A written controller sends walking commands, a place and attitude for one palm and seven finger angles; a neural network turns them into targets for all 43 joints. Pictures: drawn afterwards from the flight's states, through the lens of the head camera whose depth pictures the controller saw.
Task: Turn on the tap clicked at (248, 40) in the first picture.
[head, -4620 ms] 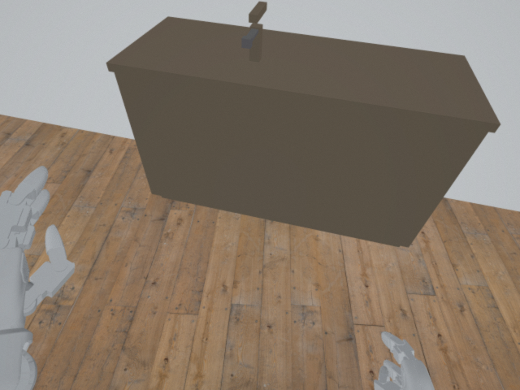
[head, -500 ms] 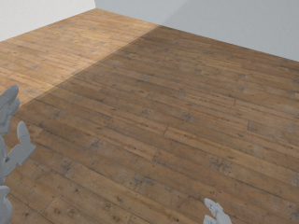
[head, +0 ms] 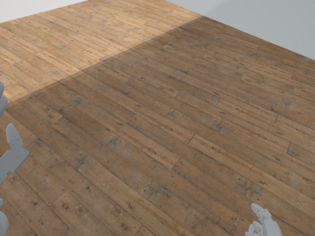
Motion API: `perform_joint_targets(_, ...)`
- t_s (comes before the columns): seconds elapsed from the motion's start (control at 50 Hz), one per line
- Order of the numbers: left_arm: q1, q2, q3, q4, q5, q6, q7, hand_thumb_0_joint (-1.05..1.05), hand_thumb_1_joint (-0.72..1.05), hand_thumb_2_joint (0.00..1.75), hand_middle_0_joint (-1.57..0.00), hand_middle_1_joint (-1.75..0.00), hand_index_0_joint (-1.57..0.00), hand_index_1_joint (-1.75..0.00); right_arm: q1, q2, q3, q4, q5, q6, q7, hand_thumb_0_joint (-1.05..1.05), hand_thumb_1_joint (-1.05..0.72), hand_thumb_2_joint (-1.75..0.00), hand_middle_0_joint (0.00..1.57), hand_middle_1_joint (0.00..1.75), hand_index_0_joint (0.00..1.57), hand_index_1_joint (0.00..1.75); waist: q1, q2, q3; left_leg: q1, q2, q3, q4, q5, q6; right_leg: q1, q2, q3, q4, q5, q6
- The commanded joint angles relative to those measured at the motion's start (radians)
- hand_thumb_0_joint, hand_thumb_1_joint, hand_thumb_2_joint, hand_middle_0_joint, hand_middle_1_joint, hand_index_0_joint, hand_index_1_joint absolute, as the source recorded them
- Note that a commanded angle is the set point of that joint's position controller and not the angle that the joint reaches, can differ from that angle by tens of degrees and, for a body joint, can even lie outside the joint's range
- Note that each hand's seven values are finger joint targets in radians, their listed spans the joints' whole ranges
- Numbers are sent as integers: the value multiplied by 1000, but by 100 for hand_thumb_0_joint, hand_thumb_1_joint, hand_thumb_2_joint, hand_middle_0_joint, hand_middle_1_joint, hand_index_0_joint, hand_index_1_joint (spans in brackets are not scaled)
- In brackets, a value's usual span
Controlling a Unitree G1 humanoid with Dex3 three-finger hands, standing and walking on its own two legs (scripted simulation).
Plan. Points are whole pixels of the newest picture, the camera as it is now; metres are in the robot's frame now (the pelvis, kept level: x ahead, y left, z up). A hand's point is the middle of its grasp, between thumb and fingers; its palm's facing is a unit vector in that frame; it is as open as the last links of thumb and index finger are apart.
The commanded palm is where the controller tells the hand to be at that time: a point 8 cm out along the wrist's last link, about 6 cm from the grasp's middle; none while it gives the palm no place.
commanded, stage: walk to a spot facing it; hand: left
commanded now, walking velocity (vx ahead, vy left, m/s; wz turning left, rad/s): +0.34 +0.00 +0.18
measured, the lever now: out of the picture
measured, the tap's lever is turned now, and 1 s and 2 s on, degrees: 0 0 0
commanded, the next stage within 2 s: turn to face it in 0.48 s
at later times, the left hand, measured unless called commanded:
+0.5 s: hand (65, 120) +0.30 +0.23 +0.16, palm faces +0.53 -0.75 -0.40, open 7.4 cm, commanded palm +0.23 +0.26 +0.19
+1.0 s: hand (82, 78) +0.40 +0.22 +0.19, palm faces +0.43 -0.80 -0.42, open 7.4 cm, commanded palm +0.34 +0.26 +0.19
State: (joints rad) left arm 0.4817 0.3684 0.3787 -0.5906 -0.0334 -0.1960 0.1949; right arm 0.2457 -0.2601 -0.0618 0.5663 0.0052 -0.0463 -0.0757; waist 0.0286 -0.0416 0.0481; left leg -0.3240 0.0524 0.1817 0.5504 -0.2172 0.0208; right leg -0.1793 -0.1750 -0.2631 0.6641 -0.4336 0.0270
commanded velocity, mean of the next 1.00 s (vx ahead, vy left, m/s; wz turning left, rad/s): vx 0.15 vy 0.00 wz -0.11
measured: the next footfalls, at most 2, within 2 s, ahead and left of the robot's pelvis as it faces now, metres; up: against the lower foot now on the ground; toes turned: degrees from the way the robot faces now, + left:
right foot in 0.38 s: +0.18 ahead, -0.14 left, +0.00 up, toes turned -5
left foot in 0.72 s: +0.24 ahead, +0.13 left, +0.00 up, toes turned +19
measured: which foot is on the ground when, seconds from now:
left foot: down 0.00-0.36, up 0.38-0.70, down 0.72-1.00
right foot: down 0.00-0.00, up 0.02-0.36, down 0.38-0.74, up 0.76-1.00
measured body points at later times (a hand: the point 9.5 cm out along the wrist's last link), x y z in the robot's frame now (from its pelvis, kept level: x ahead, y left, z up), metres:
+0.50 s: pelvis +0.11 -0.04 +0.00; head +0.14 -0.06 +0.45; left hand +0.27 +0.26 +0.18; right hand +0.31 -0.25 -0.11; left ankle +0.07 +0.08 -0.64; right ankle +0.14 -0.14 -0.72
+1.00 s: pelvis +0.19 -0.03 +0.01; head +0.24 -0.02 +0.46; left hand +0.37 +0.26 +0.21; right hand +0.40 -0.18 -0.08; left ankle +0.20 +0.11 -0.72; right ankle +0.23 -0.13 -0.70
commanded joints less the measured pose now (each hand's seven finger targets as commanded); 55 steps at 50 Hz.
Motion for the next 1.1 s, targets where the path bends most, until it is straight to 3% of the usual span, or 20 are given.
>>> perform_joint_targets(0.0,-176,201,81,-231,33,-97,17,0,90,90,-20,-30,-20,-30,-93,-56,9,-149,-8,-71,13,0,-90,-90,20,30,20,30,-49,355,-165,437,377,-703,-233,378,251,-499,104,193,657,-182,-19)
perform_joint_targets(0.06,-149,258,146,-252,21,-80,-10,0,90,90,-20,-30,-20,-30,-116,-57,-6,-107,9,-72,23,0,-90,-90,20,30,20,30,-31,250,-132,282,319,-517,-237,154,235,-531,21,251,622,-51,3)
perform_joint_targets(0.16,-18,173,120,-291,0,-99,-26,0,90,90,-20,-30,-20,-30,-115,-32,14,-95,5,-112,38,0,-90,-90,20,30,20,30,-16,309,-135,119,208,-225,-296,106,141,-324,51,146,310,122,19)
perform_joint_targets(0.3,-72,115,79,27,4,-55,-38,0,90,90,-20,-30,-20,-30,-109,-42,11,-69,4,-78,5,0,-90,-90,20,30,20,30,-13,144,-122,33,186,-163,-108,-79,89,-16,145,45,-130,127,22)
perform_joint_targets(0.32,-107,123,69,37,11,-45,-37,0,90,90,-20,-30,-20,-30,-112,-32,15,-67,9,-71,4,0,-90,-90,20,30,20,30,-12,60,-144,-14,141,-136,49,-119,69,73,116,97,-207,117,4)
perform_joint_targets(0.34,-145,142,63,36,23,-35,-35,0,90,90,-20,-30,-20,-30,-104,-10,19,-68,14,-63,6,0,-90,-90,20,30,20,30,-14,-151,-170,-151,54,-67,329,-207,35,168,-58,338,-311,52,-64)
perform_joint_targets(0.36,-149,176,71,32,22,-23,-32,0,90,90,-20,-30,-20,-30,-144,-2,28,-94,15,-66,5,0,-90,-90,20,30,20,30,3,-332,-154,-380,-56,-100,602,-373,-2,244,-269,719,-391,123,-174)
perform_joint_targets(0.38,-198,196,80,-27,9,-29,-28,0,90,90,-20,-30,-20,-30,-183,-30,29,-94,8,-74,7,0,-90,-90,20,30,20,30,7,-226,-112,-430,-25,-196,740,-339,-19,207,-340,739,-423,193,-203)
perform_joint_targets(0.4,-248,184,74,-59,17,-48,-30,0,90,90,-20,-30,-20,-30,-160,-26,30,-75,-2,-81,12,0,-90,-90,20,30,20,30,-15,-117,-115,-380,27,-226,742,-257,-26,122,-306,634,-418,88,-191)
perform_joint_targets(0.52,-122,237,143,-266,15,-87,-10,0,90,90,-20,-30,-20,-30,-186,-33,16,-95,-4,-49,11,0,-90,-90,20,30,20,30,-17,-68,-83,-235,76,-142,478,-175,-46,49,-230,212,-335,476,-154)
perform_joint_targets(0.6,42,209,183,-262,-8,-82,14,0,90,90,-20,-30,-20,-30,-154,-2,13,-133,-5,-40,11,0,-90,-90,20,30,20,30,6,-60,-144,-107,9,-8,155,-119,-41,115,-161,178,-229,716,-156)
perform_joint_targets(0.66,71,151,153,-199,-13,-78,18,0,90,90,-20,-30,-20,-30,-94,-21,-3,-130,0,-28,1,0,-90,-90,20,30,20,30,-37,-3,-226,128,-25,37,-89,144,-55,103,-57,133,-75,669,-86)
perform_joint_targets(0.68,17,165,151,-225,-12,-91,17,0,90,90,-20,-30,-20,-30,-94,-36,-9,-142,5,-26,-5,0,-90,-90,20,30,20,30,-45,67,-251,235,23,-14,-112,215,-40,36,-16,130,32,579,-53)
perform_joint_targets(0.72,-38,182,144,-200,-10,-109,13,0,90,90,-20,-30,-20,-30,-90,-82,-23,-147,10,-28,-4,0,-90,-90,20,30,20,30,-32,311,-261,395,373,-432,-142,646,145,-306,128,164,324,-211,-9)
perform_joint_targets(0.74,-29,195,146,-91,3,-102,6,0,90,90,-20,-30,-20,-30,-101,-76,-12,-140,2,-27,2,0,-90,-90,20,30,20,30,-35,261,-209,321,413,-457,-186,551,180,-352,138,221,424,-232,-18)
perform_joint_targets(0.86,-137,149,53,-278,9,-78,-34,0,90,90,-20,-30,-20,-30,-110,-65,2,-130,6,-86,46,0,-90,-90,20,30,20,30,-25,353,-180,268,301,-72,-143,555,71,-297,111,158,223,55,16)
perform_joint_targets(1.02,-53,174,128,-134,-8,-42,-46,0,90,90,-20,-30,-20,-30,-110,-44,15,-153,3,-84,64,0,-90,-90,20,30,20,30,-7,247,-147,135,330,8,-5,244,-6,-82,148,111,-71,185,21)
perform_joint_targets(1.04,-69,181,131,-117,-4,-40,-48,0,90,90,-20,-30,-20,-30,-103,-39,14,-151,6,-76,64,0,-90,-90,20,30,20,30,-5,170,-158,96,288,29,116,167,-29,-18,130,144,-146,296,5)
perform_joint_targets(1.06,-64,196,133,-88,3,-34,-47,0,90,90,-20,-30,-20,-30,-94,-12,14,-153,11,-67,61,0,-90,-90,20,30,20,30,-13,-45,-176,32,189,61,321,-4,-63,25,33,316,-212,569,-50)
perform_joint_targets(1.08,-81,234,160,-105,-1,-32,-40,0,90,90,-20,-30,-20,-30,-138,2,30,-181,7,-68,57,0,-90,-90,20,30,20,30,-1,-258,-176,-221,46,10,528,-439,-101,145,-134,628,-234,1026,-152)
